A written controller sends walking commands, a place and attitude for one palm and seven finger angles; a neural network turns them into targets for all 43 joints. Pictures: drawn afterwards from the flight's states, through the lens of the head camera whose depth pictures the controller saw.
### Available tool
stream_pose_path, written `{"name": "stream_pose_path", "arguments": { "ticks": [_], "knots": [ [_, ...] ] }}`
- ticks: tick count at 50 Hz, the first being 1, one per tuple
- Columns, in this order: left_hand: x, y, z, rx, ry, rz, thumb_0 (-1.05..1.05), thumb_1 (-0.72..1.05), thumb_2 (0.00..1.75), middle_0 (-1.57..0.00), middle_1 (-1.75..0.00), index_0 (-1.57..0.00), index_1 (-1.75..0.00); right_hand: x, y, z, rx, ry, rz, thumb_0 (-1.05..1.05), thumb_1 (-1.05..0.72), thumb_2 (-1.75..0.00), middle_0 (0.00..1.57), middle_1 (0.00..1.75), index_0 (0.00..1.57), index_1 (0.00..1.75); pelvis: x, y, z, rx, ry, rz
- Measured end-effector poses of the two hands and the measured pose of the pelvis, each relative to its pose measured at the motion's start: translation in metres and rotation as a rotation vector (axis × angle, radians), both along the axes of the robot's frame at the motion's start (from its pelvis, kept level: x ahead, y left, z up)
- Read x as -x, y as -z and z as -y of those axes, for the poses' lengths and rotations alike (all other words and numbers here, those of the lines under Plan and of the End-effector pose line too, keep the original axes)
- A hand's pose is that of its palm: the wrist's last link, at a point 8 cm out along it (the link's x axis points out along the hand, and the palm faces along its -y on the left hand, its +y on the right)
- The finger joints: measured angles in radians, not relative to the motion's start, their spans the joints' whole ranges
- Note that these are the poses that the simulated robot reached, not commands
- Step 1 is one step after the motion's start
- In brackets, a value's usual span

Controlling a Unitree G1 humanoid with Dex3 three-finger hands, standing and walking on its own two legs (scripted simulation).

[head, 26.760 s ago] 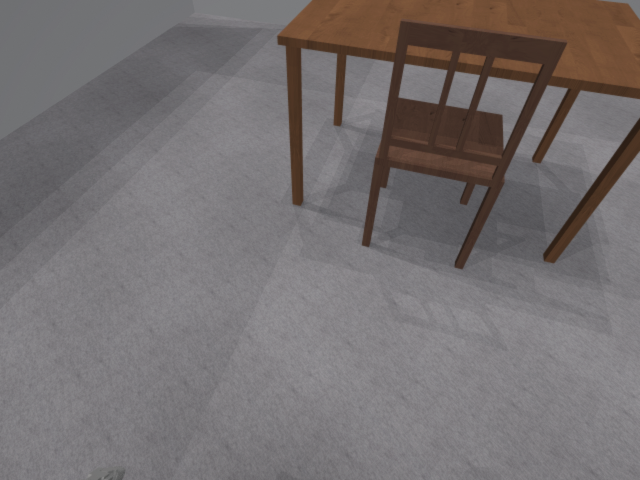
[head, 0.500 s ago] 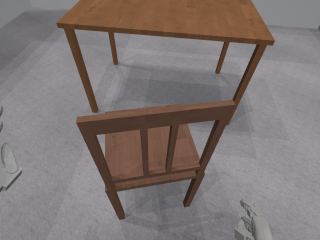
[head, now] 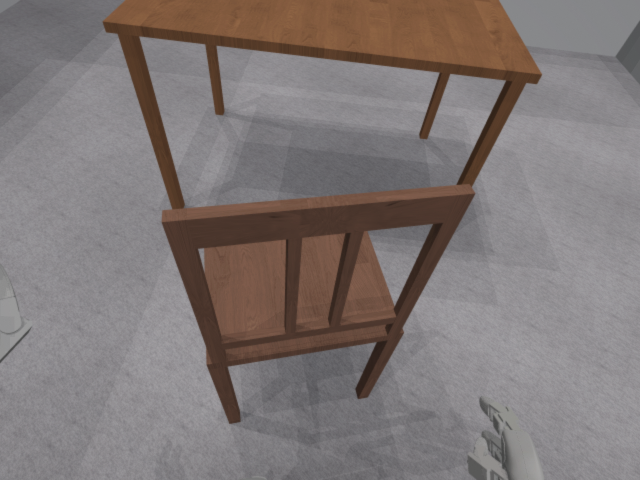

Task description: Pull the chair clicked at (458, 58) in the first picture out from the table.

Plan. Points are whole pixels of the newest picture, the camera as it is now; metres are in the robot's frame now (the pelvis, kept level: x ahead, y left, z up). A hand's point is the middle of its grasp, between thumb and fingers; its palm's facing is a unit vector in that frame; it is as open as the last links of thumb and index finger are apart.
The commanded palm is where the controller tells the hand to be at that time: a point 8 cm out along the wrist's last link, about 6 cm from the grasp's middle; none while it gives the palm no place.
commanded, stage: step back with the hand held close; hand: left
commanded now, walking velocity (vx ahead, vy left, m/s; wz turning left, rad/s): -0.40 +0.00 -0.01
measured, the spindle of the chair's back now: (291, 289) +0.41 +0.06 -0.08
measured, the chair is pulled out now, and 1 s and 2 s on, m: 0.60 0.60 0.60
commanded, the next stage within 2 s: stop stepping back and stand still in 0.28 s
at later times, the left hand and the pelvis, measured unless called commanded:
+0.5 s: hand out of the picture +0.09 +0.21 +0.18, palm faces +0.38 -0.77 -0.52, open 7.4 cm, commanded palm +0.04 +0.24 +0.19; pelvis -0.11 -0.05 +0.01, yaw -1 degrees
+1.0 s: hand out of the picture -0.01 +0.23 +0.17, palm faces +0.52 -0.77 -0.37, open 7.4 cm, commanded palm -0.06 +0.26 +0.19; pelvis -0.19 -0.04 +0.00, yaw +2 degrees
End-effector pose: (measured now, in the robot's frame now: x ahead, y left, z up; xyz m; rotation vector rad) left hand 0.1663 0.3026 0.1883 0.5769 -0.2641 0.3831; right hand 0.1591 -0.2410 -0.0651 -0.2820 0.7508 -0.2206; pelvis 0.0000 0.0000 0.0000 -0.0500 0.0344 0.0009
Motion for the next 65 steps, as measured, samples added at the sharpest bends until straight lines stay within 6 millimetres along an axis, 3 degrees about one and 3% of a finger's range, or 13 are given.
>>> {"name": "stream_pose_path", "arguments": {
  "ticks": [4, 10, 15, 20, 29, 32, 36, 41, 50, 59, 60, 62, 65],
  "knots": [
    [0.009, -0.009, -0.001, 0.006, 0.004, 0.012, 0.02, 0.89, 0.89, -0.22, -0.31, -0.21, -0.30, 0.005, -0.008, -0.010, -0.024, -0.027, 0.018, 0.02, -0.91, -0.90, 0.20, 0.30, 0.21, 0.30, 0.006, -0.008, 0.002, 0.007, 0.013, -0.013],
    [0.024, -0.010, 0.022, 0.036, 0.057, 0.001, 0.02, 0.89, 0.90, -0.21, -0.31, -0.21, -0.30, 0.018, -0.007, -0.014, -0.070, -0.086, 0.041, 0.02, -0.90, -0.90, 0.20, 0.30, 0.21, 0.30, 0.032, -0.010, 0.014, -0.004, 0.045, -0.021],
    [0.048, -0.008, 0.051, -0.013, 0.116, -0.040, 0.02, 0.89, 0.90, -0.21, -0.31, -0.21, -0.30, 0.039, 0.003, 0.003, -0.109, -0.102, 0.080, 0.01, -0.90, -0.90, 0.20, 0.30, 0.21, 0.30, 0.070, -0.001, 0.035, -0.016, 0.057, -0.024],
    [0.092, -0.020, 0.075, -0.049, 0.150, -0.058, 0.02, 0.89, 0.89, -0.22, -0.31, -0.21, -0.30, 0.082, 0.007, 0.033, -0.116, -0.044, 0.023, 0.02, -0.90, -0.90, 0.20, 0.30, 0.21, 0.30, 0.093, -0.006, 0.049, -0.014, 0.037, -0.007],
    [0.137, 0.003, 0.049, 0.050, -0.053, -0.047, 0.02, 0.89, 0.89, -0.22, -0.31, -0.21, -0.30, 0.142, 0.000, 0.067, -0.022, 0.035, 0.002, 0.02, -0.91, -0.90, 0.20, 0.30, 0.20, 0.30, 0.127, -0.005, 0.051, -0.045, -0.026, 0.002],
    [0.157, 0.006, 0.052, 0.081, -0.048, -0.049, 0.02, 0.89, 0.89, -0.21, -0.31, -0.21, -0.30, 0.158, -0.007, 0.065, -0.024, 0.023, 0.011, 0.02, -0.91, -0.90, 0.20, 0.30, 0.20, 0.30, 0.143, -0.008, 0.051, -0.057, -0.022, 0.031],
    [0.186, -0.006, 0.057, 0.034, -0.019, -0.019, 0.02, 0.89, 0.89, -0.22, -0.31, -0.21, -0.30, 0.173, -0.008, 0.055, -0.047, -0.013, 0.039, 0.02, -0.91, -0.90, 0.20, 0.30, 0.20, 0.30, 0.160, -0.009, 0.052, -0.039, -0.034, 0.051],
    [0.211, -0.013, 0.046, 0.011, -0.089, 0.031, 0.02, 0.89, 0.89, -0.22, -0.31, -0.21, -0.30, 0.188, 0.001, 0.043, -0.084, -0.051, 0.026, 0.02, -0.91, -0.90, 0.20, 0.30, 0.20, 0.30, 0.174, -0.008, 0.053, -0.024, -0.048, 0.053],
    [0.219, 0.006, 0.041, 0.102, -0.089, 0.066, 0.02, 0.89, 0.90, -0.21, -0.31, -0.21, -0.30, 0.213, 0.013, 0.033, -0.068, -0.059, 0.002, 0.02, -0.91, -0.90, 0.20, 0.30, 0.21, 0.30, 0.192, 0.001, 0.044, -0.033, -0.035, 0.083],
    [0.208, -0.004, 0.047, 0.000, -0.058, 0.028, 0.02, 0.89, 0.90, -0.21, -0.31, -0.21, -0.30, 0.224, 0.022, 0.030, -0.125, -0.051, -0.022, 0.02, -0.90, -0.90, 0.20, 0.30, 0.21, 0.30, 0.188, 0.000, 0.053, -0.025, -0.044, 0.061],
    [0.205, 0.002, 0.047, -0.006, -0.054, -0.001, 0.02, 0.89, 0.90, -0.21, -0.31, -0.21, -0.30, 0.224, 0.026, 0.031, -0.130, -0.063, -0.042, 0.02, -0.90, -0.90, 0.20, 0.30, 0.21, 0.30, 0.187, 0.000, 0.053, -0.022, -0.052, 0.054],
    [0.193, 0.040, 0.043, 0.066, -0.072, -0.152, 0.01, 0.90, 0.90, -0.21, -0.30, -0.20, -0.30, 0.225, 0.037, 0.035, -0.139, -0.078, -0.116, 0.01, -0.90, -0.90, 0.20, 0.30, 0.21, 0.30, 0.185, 0.000, 0.052, -0.033, -0.070, 0.038],
    [0.185, 0.134, 0.043, 0.287, -0.141, -0.483, 0.01, 0.90, 0.90, -0.20, -0.30, -0.20, -0.30, 0.232, 0.051, 0.039, -0.139, -0.079, -0.222, 0.01, -0.91, -0.90, 0.20, 0.30, 0.21, 0.30, 0.181, 0.002, 0.048, -0.057, -0.091, 0.031]
  ]
}}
